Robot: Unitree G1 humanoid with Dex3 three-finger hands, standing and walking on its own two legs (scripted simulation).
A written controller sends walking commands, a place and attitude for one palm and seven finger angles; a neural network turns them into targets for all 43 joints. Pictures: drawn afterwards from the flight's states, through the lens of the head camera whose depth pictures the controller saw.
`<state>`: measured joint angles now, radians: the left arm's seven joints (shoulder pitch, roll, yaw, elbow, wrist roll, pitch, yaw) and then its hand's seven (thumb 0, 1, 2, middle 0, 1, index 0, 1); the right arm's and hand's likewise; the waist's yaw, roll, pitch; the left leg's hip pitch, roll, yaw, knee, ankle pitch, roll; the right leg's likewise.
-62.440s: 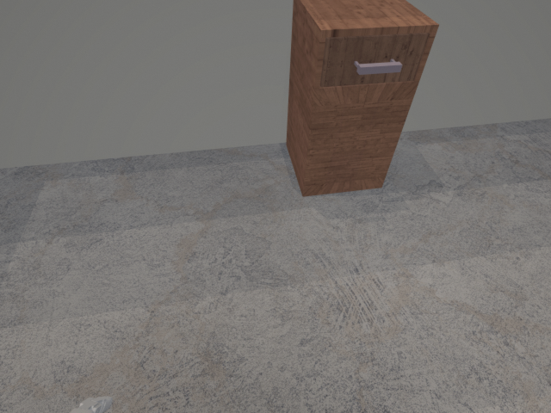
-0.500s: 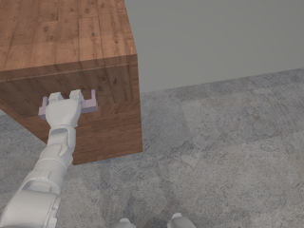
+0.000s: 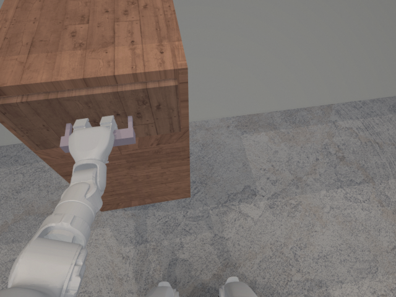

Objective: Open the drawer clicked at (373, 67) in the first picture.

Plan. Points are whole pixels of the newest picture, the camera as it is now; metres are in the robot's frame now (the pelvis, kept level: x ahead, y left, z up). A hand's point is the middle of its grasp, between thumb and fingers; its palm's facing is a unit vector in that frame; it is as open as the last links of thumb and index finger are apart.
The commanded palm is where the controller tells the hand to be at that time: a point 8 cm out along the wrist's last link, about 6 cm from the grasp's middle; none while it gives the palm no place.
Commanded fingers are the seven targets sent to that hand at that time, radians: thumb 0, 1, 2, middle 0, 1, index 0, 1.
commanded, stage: pull the drawer open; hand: left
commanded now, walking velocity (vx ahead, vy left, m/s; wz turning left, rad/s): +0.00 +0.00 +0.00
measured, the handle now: (99, 131) +0.48 +0.23 -0.01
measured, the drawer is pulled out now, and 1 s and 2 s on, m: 0.02 0.10 0.17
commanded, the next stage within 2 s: none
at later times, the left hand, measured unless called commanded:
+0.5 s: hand (101, 190) +0.34 +0.21 -0.03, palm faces -0.01 -0.08 -1.00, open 6.1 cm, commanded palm +0.32 +0.21 +0.02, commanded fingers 0.00 0.90 0.90 -0.40 -1.35 -0.40 -1.35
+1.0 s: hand (100, 190) +0.34 +0.21 -0.03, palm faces -0.03 -0.03 -1.00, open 6.1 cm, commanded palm +0.32 +0.21 +0.02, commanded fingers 0.00 0.90 0.90 -0.40 -1.35 -0.40 -1.35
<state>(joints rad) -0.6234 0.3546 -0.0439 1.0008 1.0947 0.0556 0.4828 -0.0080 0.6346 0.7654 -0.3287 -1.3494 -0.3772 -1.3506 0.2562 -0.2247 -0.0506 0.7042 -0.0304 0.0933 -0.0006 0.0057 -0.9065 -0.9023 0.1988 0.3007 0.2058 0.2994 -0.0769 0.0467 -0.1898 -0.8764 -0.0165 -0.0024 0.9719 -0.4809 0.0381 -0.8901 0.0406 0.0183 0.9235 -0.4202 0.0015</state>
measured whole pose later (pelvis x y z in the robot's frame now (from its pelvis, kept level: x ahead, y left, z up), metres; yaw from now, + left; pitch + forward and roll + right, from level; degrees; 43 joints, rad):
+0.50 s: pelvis +0.02 +0.00 +0.02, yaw -1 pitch +18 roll -2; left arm -0.11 0.26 -0.13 0.52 1.08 0.15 0.54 0.02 0.66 0.75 -0.26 -1.35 -0.38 -1.35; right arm 0.22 -0.23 -0.06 0.66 -0.02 0.07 0.01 0.01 -0.91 -0.90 0.20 0.30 0.20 0.30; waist -0.04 0.05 -0.19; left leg -0.70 -0.01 0.01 0.87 -0.48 0.04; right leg -0.72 0.04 0.03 0.83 -0.42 0.00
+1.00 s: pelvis -0.01 -0.02 +0.01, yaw +1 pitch +17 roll +0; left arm -0.33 0.29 -0.08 0.77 1.10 0.06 0.53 -0.01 0.63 0.78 -0.33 -1.35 -0.38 -1.35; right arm 0.24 -0.22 -0.05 0.72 -0.02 0.05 -0.05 0.01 -0.91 -0.90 0.20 0.30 0.21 0.30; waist -0.02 0.05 -0.17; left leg -0.78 -0.02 -0.01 0.94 -0.45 0.01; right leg -0.81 0.04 0.01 0.92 -0.41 -0.02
